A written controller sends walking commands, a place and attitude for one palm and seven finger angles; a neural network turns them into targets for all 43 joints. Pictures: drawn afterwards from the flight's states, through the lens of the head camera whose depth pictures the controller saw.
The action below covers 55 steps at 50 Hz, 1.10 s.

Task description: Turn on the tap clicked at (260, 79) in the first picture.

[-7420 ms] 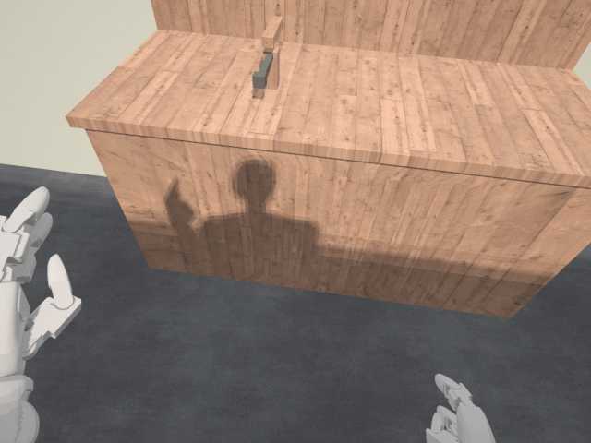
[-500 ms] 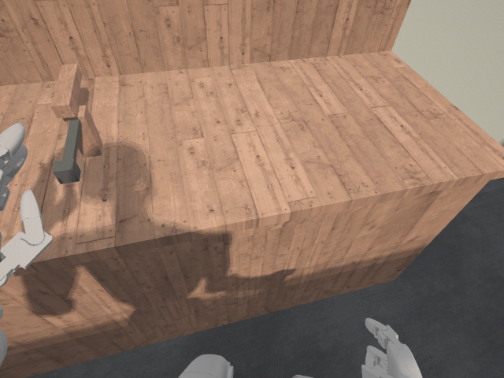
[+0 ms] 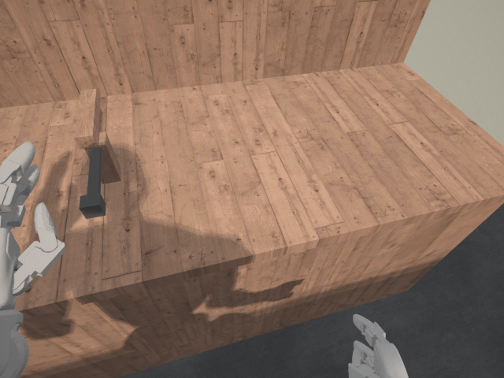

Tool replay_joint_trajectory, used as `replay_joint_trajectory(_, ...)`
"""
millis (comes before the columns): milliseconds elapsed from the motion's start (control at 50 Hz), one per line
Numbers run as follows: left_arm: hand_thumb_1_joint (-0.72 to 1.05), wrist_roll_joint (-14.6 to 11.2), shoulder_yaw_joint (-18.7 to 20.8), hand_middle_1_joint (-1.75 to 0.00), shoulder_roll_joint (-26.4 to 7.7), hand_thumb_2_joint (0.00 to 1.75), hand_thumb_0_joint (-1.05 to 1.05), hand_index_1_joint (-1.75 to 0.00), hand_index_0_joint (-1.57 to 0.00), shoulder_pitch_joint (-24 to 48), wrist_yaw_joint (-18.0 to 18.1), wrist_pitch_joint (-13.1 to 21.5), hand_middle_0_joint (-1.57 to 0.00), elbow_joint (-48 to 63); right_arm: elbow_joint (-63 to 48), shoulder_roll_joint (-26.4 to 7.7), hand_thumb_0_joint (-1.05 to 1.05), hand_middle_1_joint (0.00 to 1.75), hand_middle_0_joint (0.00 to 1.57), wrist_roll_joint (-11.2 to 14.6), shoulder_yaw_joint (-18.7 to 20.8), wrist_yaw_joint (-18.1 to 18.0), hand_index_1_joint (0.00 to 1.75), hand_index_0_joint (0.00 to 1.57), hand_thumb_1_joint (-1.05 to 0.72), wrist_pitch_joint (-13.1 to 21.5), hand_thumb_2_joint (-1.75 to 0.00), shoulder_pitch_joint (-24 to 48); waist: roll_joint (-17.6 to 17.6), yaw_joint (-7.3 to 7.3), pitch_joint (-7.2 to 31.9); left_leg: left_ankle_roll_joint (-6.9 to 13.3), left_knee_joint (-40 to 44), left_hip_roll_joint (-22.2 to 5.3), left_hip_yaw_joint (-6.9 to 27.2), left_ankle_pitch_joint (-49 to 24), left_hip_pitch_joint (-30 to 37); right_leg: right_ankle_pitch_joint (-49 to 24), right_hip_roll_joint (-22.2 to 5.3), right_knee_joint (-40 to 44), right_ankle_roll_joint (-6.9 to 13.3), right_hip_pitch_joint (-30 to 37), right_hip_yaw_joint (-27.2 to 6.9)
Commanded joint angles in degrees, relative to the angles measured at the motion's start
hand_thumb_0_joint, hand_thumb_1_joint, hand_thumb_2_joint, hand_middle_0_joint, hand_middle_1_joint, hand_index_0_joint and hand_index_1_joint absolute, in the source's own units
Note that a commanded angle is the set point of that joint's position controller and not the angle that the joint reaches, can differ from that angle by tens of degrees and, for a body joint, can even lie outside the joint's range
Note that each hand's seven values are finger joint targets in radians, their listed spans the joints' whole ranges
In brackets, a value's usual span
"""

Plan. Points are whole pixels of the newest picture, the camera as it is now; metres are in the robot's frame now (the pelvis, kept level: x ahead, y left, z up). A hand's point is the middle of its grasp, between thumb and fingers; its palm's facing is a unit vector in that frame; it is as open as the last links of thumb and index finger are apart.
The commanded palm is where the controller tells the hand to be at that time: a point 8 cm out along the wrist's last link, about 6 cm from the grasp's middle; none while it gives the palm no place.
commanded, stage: come to a stop and stand still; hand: left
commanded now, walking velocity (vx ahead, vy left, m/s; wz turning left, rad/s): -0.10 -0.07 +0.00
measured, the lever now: (93, 205) +0.33 +0.28 +0.09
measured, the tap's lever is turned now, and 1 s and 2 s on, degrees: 0 0 0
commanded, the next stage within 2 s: look again from close up in 1.14 s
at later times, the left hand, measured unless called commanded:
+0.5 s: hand (17, 211) +0.24 +0.29 +0.19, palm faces +0.47 -0.80 -0.37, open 7.4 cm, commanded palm +0.16 +0.29 +0.18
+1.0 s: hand (24, 215) +0.25 +0.30 +0.17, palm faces +0.36 -0.86 -0.36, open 7.4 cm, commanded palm +0.19 +0.34 +0.18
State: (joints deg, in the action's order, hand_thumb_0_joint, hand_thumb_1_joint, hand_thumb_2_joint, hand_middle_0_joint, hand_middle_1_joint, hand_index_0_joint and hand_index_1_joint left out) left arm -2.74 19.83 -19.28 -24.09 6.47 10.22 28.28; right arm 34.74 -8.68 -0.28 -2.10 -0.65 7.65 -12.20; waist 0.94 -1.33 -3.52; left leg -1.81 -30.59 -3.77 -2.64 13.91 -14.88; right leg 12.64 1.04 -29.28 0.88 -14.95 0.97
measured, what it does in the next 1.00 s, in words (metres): shifts its weight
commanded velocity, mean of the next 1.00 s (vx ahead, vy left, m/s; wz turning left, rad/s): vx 0.00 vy -0.01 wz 0.00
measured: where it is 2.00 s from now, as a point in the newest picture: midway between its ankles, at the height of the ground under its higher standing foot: outside the picture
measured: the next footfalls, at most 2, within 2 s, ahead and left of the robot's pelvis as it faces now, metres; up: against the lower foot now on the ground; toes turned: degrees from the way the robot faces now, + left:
none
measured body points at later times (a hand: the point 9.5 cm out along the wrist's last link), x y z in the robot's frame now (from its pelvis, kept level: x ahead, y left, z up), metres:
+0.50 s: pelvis -0.01 +0.02 +0.01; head +0.03 +0.03 +0.45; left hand +0.21 +0.33 +0.21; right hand +0.17 -0.22 -0.07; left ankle +0.03 +0.14 -0.73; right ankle +0.03 -0.11 -0.73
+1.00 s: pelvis +0.03 +0.06 +0.00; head +0.07 +0.09 +0.45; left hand +0.23 +0.35 +0.18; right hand +0.22 -0.15 -0.06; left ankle +0.03 +0.14 -0.73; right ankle +0.03 -0.11 -0.73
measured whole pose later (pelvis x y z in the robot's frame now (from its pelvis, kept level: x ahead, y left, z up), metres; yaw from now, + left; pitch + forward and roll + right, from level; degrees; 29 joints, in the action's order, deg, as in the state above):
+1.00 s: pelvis +0.03 +0.06 +0.00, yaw +0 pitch +0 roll -2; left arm -1.6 20.3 -21.2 -22.9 5.7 12.7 29.8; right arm 33.2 -9.2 0.5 -1.0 -0.1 8.7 -8.9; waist 2.9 -1.3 -5.1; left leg 3.1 -29.0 0.3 -4.4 15.8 -13.1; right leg 12.0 -3.0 -23.7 -3.5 -11.3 -0.5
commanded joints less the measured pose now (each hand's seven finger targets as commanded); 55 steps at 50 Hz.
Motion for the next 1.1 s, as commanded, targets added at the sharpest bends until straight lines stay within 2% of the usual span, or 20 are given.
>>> replay_joint_trajectory(0,0.9,-0.4,8.1,-0.3,-11.7,0.9,0.0,-0.3,-0.2,4.8,1.3,3.3,-0.2,13.5,-10.5,-8.2,0.0,0.3,0.2,0.6,3.4,-1.8,0.3,0.2,-0.9,3.1,-0.9,6.4,-6.9,-0.49,11.1,1.6,9.3,-3.6,3.9,-11.5,1.8,-8.7,-0.2,2.3,-1.7,6.1,-0.9)
replay_joint_trajectory(140,0.9,-0.4,6.6,-0.3,-9.7,0.9,0.0,-0.3,-0.2,2.3,1.5,2.3,-0.2,11.9,-10.5,-8.6,0.0,0.3,0.2,0.9,3.9,-2.1,0.3,0.2,-0.9,2.7,-0.9,6.2,-5.0,-0.19,9.9,1.2,9.4,-1.0,0.9,-0.5,-0.1,-5.8,-1.1,7.9,-1.3,6.5,-2.9)
replay_joint_trajectory(300,0.9,0.2,5.2,-0.3,-9.7,0.9,0.0,-0.3,-0.2,4.3,2.3,1.3,-0.2,9.6,-10.1,-9.2,0.0,0.3,0.2,0.8,3.9,-2.8,0.3,0.2,-0.9,1.6,-0.9,6.5,-2.7,0.33,6.4,1.2,10.3,1.2,0.7,2.7,0.9,1.2,-2.0,13.7,-0.8,3.4,-4.5)
replay_joint_trajectory(320,0.9,8.9,38.0,-0.3,-56.4,0.9,0.0,-0.3,-0.2,60.8,1.0,7.9,-0.2,22.1,-8.7,-11.3,0.0,0.3,0.2,-2.1,5.2,-2.7,0.3,0.2,-0.9,3.9,-0.9,-0.8,6.5,-1.25,-2.2,2.8,0.7,-1.0,-0.4,-3.6,-5.0,-5.6,-6.1,16.7,-3.2,-4.9,-8.8)
replay_joint_trajectory(340,0.9,3.3,15.4,-0.3,-21.2,0.9,0.0,-0.3,-0.2,28.2,-1.8,5.6,-0.2,-10.7,-5.3,-4.7,0.0,0.3,0.2,0.1,3.3,-2.8,0.3,0.2,-0.9,3.5,-0.9,2.5,7.7,-0.01,10.9,3.5,2.8,4.5,0.5,-5.0,2.0,-7.1,-8.2,12.7,1.9,1.3,-8.1)
replay_joint_trajectory(360,0.9,-0.1,12.2,-0.3,-15.5,0.9,0.0,-0.3,-0.2,15.6,-0.4,4.4,-0.2,-1.6,-9.8,-7.7,0.0,0.3,0.2,1.9,4.8,-1.7,0.3,0.2,-0.9,2.9,-0.9,6.4,-4.4,-2.01,10.0,2.7,5.8,2.3,-0.2,-7.0,7.3,-11.4,-6.0,9.6,2.5,2.2,-7.8)
replay_joint_trajectory(380,0.9,0.5,7.4,-0.3,-11.1,0.9,0.0,-0.3,-0.2,15.4,-0.8,4.2,-0.2,-4.9,-10.0,-9.4,0.0,0.3,0.2,1.3,5.5,-1.6,0.3,0.2,-0.9,3.7,-0.9,3.1,-5.5,-1.18,12.0,2.0,4.9,1.3,-1.8,-6.4,6.5,-10.9,-6.0,8.3,2.1,3.8,-7.9)
replay_joint_trajectory(420,0.9,-0.3,4.2,-0.3,-9.3,0.9,0.0,-0.3,-0.2,8.8,-1.5,5.3,-0.2,3.6,-10.6,-9.5,0.0,0.3,0.2,1.4,5.3,-0.5,0.3,0.2,-0.9,4.3,-0.9,3.8,-9.0,-1.68,12.6,2.6,6.2,0.4,-0.9,-5.8,7.2,-8.7,-5.6,8.1,0.0,4.3,-7.5)
replay_joint_trajectory(460,0.9,-0.5,0.9,-0.3,-6.0,0.9,0.0,-0.3,-0.2,2.0,-1.4,4.8,-0.2,7.1,-10.8,-8.6,0.0,0.3,0.2,2.0,4.3,0.5,0.3,0.2,-0.9,4.4,-0.9,6.5,-7.0,-1.64,12.1,3.1,7.7,-0.5,-0.3,-3.3,6.1,-5.5,-4.3,7.8,-0.6,5.3,-5.1)
replay_joint_trajectory(540,0.9,0.5,7.2,-0.3,-12.6,0.9,0.0,-0.3,-0.2,1.7,-0.6,4.5,-0.2,8.5,-11.7,-9.7,0.0,0.3,0.2,1.4,4.3,-0.3,0.3,0.2,-0.9,4.2,-0.9,5.8,5.1,-1.25,5.7,2.4,8.9,0.8,0.4,6.8,-0.1,6.6,-3.1,12.4,-0.6,1.9,-4.8)
replay_joint_trajectory(560,0.9,0.6,11.5,-0.3,-16.4,0.9,0.0,-0.3,-0.2,1.6,0.2,4.3,-0.2,9.2,-11.1,-9.8,0.0,0.3,0.2,1.6,4.1,-0.7,0.3,0.2,-0.9,3.7,-0.9,6.9,4.0,-1.2,5.6,2.3,9.7,0.5,0.6,6.1,1.3,7.1,-2.6,12.1,-0.6,0.8,-3.9)
replay_joint_trajectory(600,0.9,0.2,11.3,-0.3,-14.7,0.9,0.0,-0.3,-0.2,4.0,0.2,5.0,-0.2,9.3,-11.9,-9.5,0.0,0.3,0.2,1.3,4.0,-1.5,0.3,0.2,-0.9,3.5,-0.9,6.2,2.2,-0.62,5.4,2.9,11.0,0.1,1.8,7.3,-0.1,6.1,-2.4,10.7,-0.6,2.0,-3.5)
replay_joint_trajectory(660,0.9,0.2,12.5,-0.3,-15.8,0.9,0.0,-0.3,-0.2,7.9,0.5,5.9,-0.2,12.5,-11.4,-9.4,0.0,0.3,0.2,1.4,3.9,-2.1,0.3,0.2,-0.9,3.9,-0.9,7.2,-6.6,-0.54,6.7,3.4,12.8,-1.2,2.7,5.7,0.3,-0.5,-1.9,7.1,-0.7,5.1,-2.2)
replay_joint_trajectory(700,0.9,0.4,9.9,-0.3,-13.5,0.9,0.0,-0.3,-0.2,9.3,0.3,6.4,-0.2,13.5,-11.3,-9.1,0.0,0.3,0.2,1.3,3.9,-2.0,0.3,0.2,-0.9,4.8,-0.9,6.1,-9.4,-0.63,8.2,4.0,12.5,-1.9,3.4,3.3,0.2,-4.3,-2.3,5.2,-0.6,8.0,-1.1)
replay_joint_trajectory(780,0.9,0.9,5.1,-0.3,-9.3,0.9,0.0,-0.3,-0.2,6.6,0.2,6.4,-0.2,14.6,-9.8,-9.4,0.0,0.3,0.2,1.1,4.1,-1.1,0.3,0.2,-0.9,6.2,-0.9,5.3,-7.7,-0.42,11.3,3.5,8.9,-1.7,2.8,-10.3,5.9,-11.5,-2.8,5.0,-0.7,7.8,-0.3)
replay_joint_trajectory(900,0.9,1.2,6.7,-0.3,-10.2,0.9,0.0,-0.3,-0.2,2.3,0.5,5.4,-0.2,11.7,-9.3,-9.7,0.0,0.3,0.2,1.1,4.9,-0.2,0.3,0.2,-0.9,4.5,-0.9,4.3,-5.6,-0.04,11.5,1.7,6.9,-2.3,3.4,-24.0,7.0,-14.8,-2.9,4.0,-0.7,7.7,0.9)
replay_joint_trajectory(960,0.9,1.0,9.6,-0.3,-12.6,0.9,0.0,-0.3,-0.2,2.7,0.8,5.2,-0.2,12.1,-9.9,-9.3,0.0,0.3,0.2,1.5,4.6,-0.4,0.3,0.2,-0.9,3.2,-0.9,6.0,-4.8,0.16,11.4,1.3,6.5,-1.8,3.0,-24.2,6.6,-16.7,-3.1,4.8,-0.7,8.6,0.8)
replay_joint_trajectory(980,0.9,0.5,7.7,-0.3,-10.3,0.9,0.0,-0.3,-0.2,2.0,0.3,5.3,-0.2,10.9,-10.0,-9.3,0.0,0.3,0.2,1.2,4.5,-0.5,0.3,0.2,-0.9,2.6,-0.9,5.2,-4.5,0.26,10.7,1.7,6.6,-1.8,3.0,-23.3,6.0,-16.5,-3.2,5.3,-0.6,8.5,1.0)
replay_joint_trajectory(1060,0.9,0.3,8.8,-0.3,-12.1,0.9,0.0,-0.3,-0.2,3.7,0.7,5.2,-0.2,14.1,-10.9,-9.1,0.0,0.3,0.2,1.5,4.3,-0.9,0.3,0.2,-0.9,2.3,-0.9,6.8,-5.6,0.16,11.0,1.7,7.0,-1.5,3.0,-21.1,6.1,-17.0,-3.5,5.5,-0.7,9.6,0.7)
replay_joint_trajectory(1080,0.9,0.1,7.1,-0.3,-10.3,0.9,0.0,-0.3,-0.2,2.9,0.3,5.1,-0.2,13.1,-10.8,-9.4,0.0,0.3,0.2,1.1,4.3,-0.9,0.3,0.2,-0.9,2.0,-0.9,6.0,-5.3,0.11,11.1,2.2,6.7,-1.5,2.8,-20.3,5.9,-17.4,-3.6,6.2,-0.7,9.7,0.8)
